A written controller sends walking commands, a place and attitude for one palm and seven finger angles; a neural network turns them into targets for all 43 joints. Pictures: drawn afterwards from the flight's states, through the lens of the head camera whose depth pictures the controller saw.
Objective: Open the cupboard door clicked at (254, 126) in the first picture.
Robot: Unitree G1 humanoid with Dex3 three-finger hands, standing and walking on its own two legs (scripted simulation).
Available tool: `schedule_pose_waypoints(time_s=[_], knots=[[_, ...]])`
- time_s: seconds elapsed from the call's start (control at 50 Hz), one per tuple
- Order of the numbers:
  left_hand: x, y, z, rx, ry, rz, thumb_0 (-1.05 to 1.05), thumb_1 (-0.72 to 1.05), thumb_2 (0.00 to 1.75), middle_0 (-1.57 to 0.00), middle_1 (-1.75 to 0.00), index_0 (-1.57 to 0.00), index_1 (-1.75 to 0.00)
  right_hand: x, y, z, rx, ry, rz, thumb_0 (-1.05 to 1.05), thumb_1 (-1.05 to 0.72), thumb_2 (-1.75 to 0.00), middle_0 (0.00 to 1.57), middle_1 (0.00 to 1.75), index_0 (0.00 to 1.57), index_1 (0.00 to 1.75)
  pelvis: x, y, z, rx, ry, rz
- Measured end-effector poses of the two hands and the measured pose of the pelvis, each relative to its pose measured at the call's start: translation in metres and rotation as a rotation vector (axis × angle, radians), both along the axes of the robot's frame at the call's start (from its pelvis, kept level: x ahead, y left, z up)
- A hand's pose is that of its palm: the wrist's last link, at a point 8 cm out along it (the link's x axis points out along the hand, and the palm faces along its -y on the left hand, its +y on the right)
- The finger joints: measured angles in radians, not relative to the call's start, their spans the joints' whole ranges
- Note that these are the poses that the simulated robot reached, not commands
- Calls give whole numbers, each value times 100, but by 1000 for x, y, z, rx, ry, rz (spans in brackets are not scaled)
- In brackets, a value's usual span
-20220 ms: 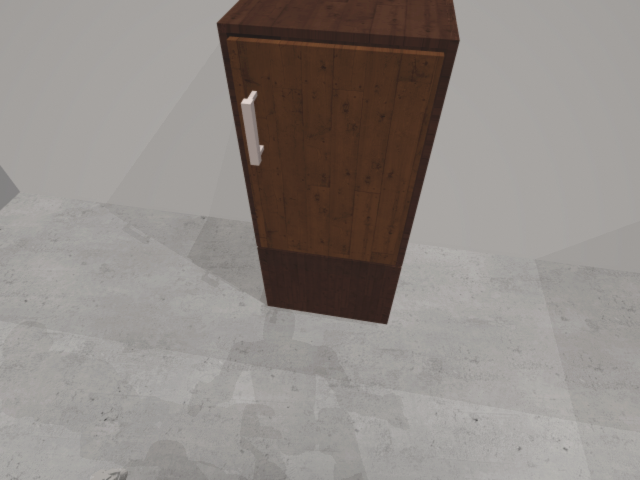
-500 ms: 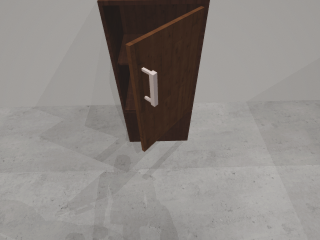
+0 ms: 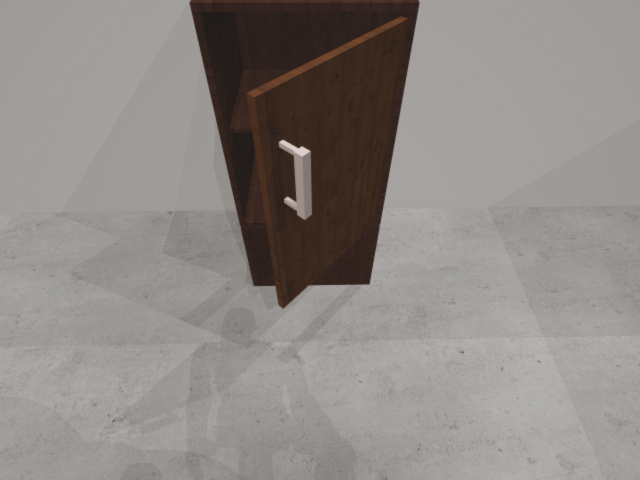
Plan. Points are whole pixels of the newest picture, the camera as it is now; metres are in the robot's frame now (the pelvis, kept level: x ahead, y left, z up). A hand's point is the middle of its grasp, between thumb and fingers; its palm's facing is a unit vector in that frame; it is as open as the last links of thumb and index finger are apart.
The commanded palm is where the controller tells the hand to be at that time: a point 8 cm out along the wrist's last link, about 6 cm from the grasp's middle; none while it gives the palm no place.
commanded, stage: look to check the result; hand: left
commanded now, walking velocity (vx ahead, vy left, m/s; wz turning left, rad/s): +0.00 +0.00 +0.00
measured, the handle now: (295, 180) +0.59 +0.08 +0.02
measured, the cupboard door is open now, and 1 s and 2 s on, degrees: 47 47 47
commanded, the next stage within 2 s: walk to a spot facing it in 0.50 s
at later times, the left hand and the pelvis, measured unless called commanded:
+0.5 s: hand out of the picture +0.01 +0.15 -0.17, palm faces +0.04 -0.98 -0.18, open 7.4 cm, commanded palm none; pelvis +0.02 -0.01 +0.00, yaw +0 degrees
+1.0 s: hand out of the picture +0.06 +0.17 -0.18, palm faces -0.08 -0.97 -0.24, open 7.4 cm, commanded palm none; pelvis +0.02 -0.02 -0.01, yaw -10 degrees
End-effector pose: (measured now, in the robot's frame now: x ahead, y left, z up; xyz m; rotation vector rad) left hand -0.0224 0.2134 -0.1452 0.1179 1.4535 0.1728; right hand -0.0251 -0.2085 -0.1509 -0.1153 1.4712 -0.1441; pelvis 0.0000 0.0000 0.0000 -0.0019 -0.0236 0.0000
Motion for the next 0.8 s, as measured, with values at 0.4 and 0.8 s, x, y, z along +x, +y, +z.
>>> schedule_pose_waypoints(time_s=[0.4,0.8], knots=[[20,-10,2,-3,0,-3,1,91,90,-20,-30,-20,-30,29,-9,0,-3,-13,15,1,-91,-90,20,30,20,30,18,-7,2,7,3,-3],[41,-14,0,10,10,-26,1,91,90,-20,-30,-20,-30,41,-27,-4,-30,-27,-44,0,-91,-90,20,30,20,30,29,-18,-3,6,11,-57]])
